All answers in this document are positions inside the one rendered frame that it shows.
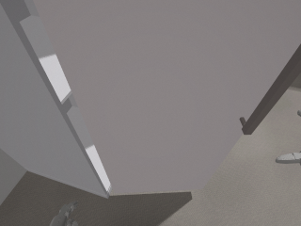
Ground robot right hand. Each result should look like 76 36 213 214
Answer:
275 109 301 166

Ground handle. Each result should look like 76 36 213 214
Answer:
239 44 301 135

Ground robot left hand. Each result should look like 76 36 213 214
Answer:
50 201 79 226

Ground fridge door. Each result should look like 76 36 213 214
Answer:
33 0 301 194

